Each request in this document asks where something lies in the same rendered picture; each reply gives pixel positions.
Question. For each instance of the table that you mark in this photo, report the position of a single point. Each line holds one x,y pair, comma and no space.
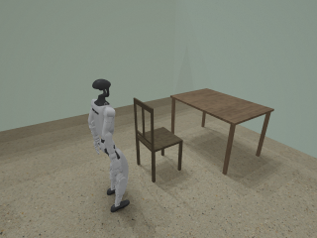
228,108

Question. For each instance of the right robot upper arm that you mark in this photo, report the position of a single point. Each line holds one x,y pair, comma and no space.
109,114

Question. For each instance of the right robot forearm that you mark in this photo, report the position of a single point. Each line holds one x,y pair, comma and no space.
108,142

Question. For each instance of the right robot hand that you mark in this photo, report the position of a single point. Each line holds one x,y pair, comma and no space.
116,165

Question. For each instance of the robot left foot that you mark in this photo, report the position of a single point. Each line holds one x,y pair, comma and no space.
110,191

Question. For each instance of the robot left shin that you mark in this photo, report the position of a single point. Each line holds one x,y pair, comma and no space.
113,179

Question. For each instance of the left robot upper arm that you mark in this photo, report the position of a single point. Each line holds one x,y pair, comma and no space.
91,116

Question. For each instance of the chair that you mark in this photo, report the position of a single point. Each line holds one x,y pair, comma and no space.
156,139

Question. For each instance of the left robot forearm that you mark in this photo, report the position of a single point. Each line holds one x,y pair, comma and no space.
94,133

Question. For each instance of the left robot hand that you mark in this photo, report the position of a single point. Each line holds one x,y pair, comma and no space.
96,146

